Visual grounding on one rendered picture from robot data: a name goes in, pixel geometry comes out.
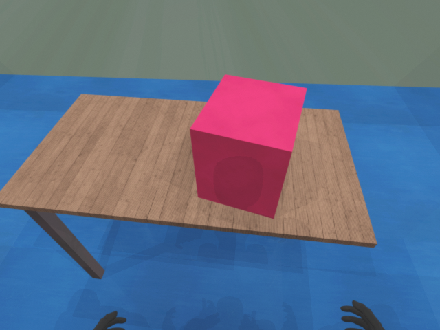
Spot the robot left hand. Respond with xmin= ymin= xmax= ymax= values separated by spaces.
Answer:
xmin=93 ymin=311 xmax=127 ymax=330

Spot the carton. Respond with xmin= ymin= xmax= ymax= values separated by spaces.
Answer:
xmin=190 ymin=74 xmax=307 ymax=219

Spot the table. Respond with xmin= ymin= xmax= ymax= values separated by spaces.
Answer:
xmin=0 ymin=94 xmax=377 ymax=279

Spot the robot right hand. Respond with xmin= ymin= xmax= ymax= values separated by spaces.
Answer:
xmin=341 ymin=300 xmax=385 ymax=330

